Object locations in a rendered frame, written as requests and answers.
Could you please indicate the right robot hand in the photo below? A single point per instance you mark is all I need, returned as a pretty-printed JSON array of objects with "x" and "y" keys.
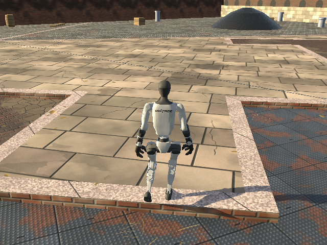
[{"x": 188, "y": 147}]

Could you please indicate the right robot shin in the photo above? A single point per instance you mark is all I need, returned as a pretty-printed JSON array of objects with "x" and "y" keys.
[{"x": 171, "y": 175}]

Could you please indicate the left robot hand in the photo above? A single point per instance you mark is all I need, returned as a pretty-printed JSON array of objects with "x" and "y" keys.
[{"x": 138, "y": 150}]

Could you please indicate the left robot thigh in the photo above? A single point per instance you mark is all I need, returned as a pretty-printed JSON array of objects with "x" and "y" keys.
[{"x": 151, "y": 152}]

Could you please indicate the right robot forearm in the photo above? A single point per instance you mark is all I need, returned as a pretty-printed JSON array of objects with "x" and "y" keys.
[{"x": 187, "y": 136}]

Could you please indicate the right robot upper arm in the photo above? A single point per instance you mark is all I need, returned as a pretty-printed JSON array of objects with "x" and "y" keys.
[{"x": 182, "y": 116}]

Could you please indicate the left robot upper arm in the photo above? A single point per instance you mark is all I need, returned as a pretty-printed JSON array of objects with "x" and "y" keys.
[{"x": 145, "y": 115}]

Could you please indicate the left robot forearm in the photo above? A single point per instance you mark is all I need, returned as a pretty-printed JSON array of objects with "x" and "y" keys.
[{"x": 140, "y": 136}]

